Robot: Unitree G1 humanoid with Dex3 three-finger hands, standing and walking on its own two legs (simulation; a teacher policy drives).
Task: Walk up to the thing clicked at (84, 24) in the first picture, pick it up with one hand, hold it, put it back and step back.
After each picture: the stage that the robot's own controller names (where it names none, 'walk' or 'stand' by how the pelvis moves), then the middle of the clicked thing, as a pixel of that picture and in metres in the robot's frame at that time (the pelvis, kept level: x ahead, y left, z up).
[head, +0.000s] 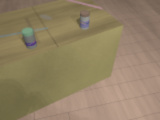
stand; (84, 20) +0.96 +0.00 -0.10
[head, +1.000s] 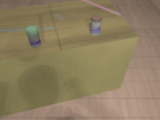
walk; (95, 25) +0.87 -0.01 -0.08
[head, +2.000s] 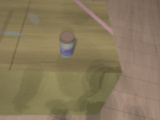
walk; (66, 45) +0.57 +0.12 -0.06
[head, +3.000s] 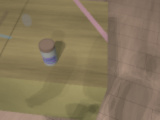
stand; (48, 52) +0.50 +0.19 -0.07
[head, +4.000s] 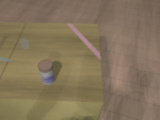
stand; (47, 72) +0.48 +0.20 -0.10
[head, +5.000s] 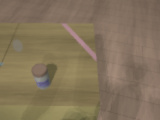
stand; (41, 76) +0.45 +0.20 -0.10
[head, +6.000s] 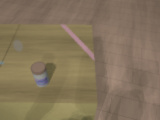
stand; (40, 74) +0.47 +0.22 -0.10
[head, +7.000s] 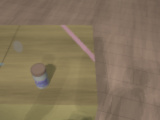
stand; (40, 76) +0.46 +0.22 -0.10
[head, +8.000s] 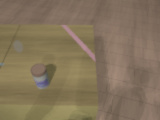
rise first; (40, 76) +0.46 +0.22 -0.10
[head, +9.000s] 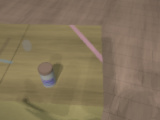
rise first; (47, 75) +0.46 +0.21 -0.10
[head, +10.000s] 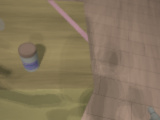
go down; (29, 57) +0.49 +0.19 -0.06
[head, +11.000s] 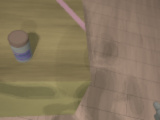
go down; (21, 47) +0.50 +0.20 -0.03
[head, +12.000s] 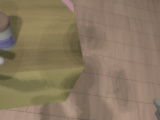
close in; (1, 32) +0.51 +0.21 +0.01
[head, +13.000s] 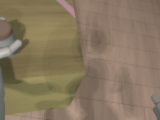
close; (4, 40) +0.49 +0.20 +0.01
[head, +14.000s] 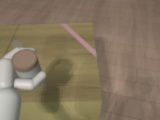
lift; (29, 70) +0.33 +0.17 +0.14
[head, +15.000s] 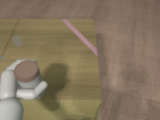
hold; (31, 80) +0.32 +0.18 +0.09
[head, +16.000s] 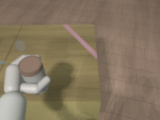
hold; (34, 76) +0.33 +0.17 +0.11
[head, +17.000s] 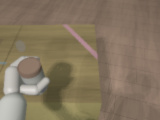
hold; (34, 77) +0.33 +0.17 +0.10
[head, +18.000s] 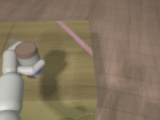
crouch; (30, 60) +0.40 +0.18 +0.09
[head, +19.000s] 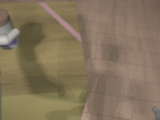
lower; (3, 30) +0.49 +0.22 +0.11
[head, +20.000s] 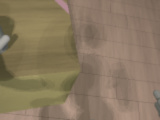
lower; out of the picture +0.50 +0.21 +0.01
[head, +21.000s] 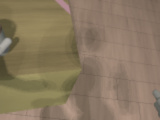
lower; out of the picture +0.50 +0.21 +0.01
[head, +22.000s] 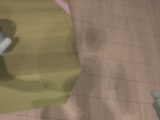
lower; out of the picture +0.50 +0.21 +0.01
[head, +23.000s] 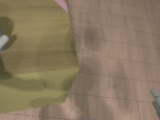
lower; out of the picture +0.51 +0.22 +0.02
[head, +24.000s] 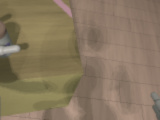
open; out of the picture +0.50 +0.21 +0.01
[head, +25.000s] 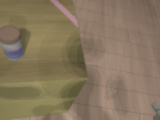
sink last; (12, 44) +0.49 +0.19 -0.01
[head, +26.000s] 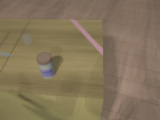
sink last; (46, 65) +0.50 +0.21 -0.05
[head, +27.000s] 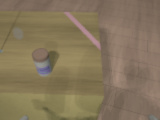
stand; (42, 62) +0.48 +0.20 -0.04
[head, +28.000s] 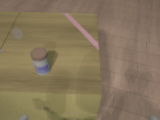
stand; (41, 61) +0.49 +0.20 -0.04
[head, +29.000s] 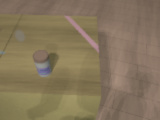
stand; (42, 63) +0.49 +0.20 -0.06
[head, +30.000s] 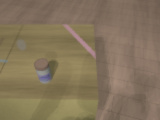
stand; (43, 71) +0.50 +0.21 -0.10
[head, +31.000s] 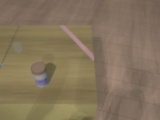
stand; (40, 75) +0.47 +0.22 -0.10
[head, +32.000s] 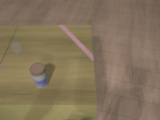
stand; (39, 75) +0.47 +0.22 -0.10
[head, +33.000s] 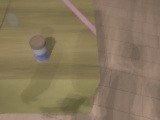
walk; (40, 49) +0.52 +0.21 -0.08
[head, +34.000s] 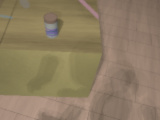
walk; (51, 26) +0.69 +0.17 -0.08
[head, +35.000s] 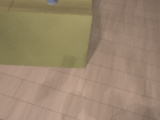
walk; out of the picture +0.98 +0.23 -0.08
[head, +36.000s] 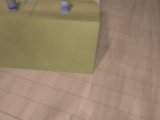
stand; (64, 4) +1.09 +0.17 -0.09
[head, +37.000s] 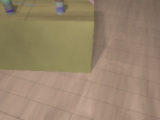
stand; (59, 5) +1.13 +0.19 -0.10
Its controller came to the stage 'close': yes
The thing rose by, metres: 0.21
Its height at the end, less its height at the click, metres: +0.00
